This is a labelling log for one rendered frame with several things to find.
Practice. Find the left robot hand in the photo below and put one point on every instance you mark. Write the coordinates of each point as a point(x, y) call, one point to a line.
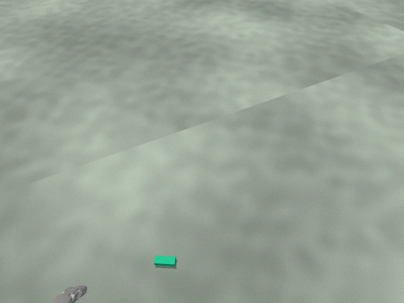
point(71, 294)

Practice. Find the small box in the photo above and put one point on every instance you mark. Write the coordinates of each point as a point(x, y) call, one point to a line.
point(165, 260)

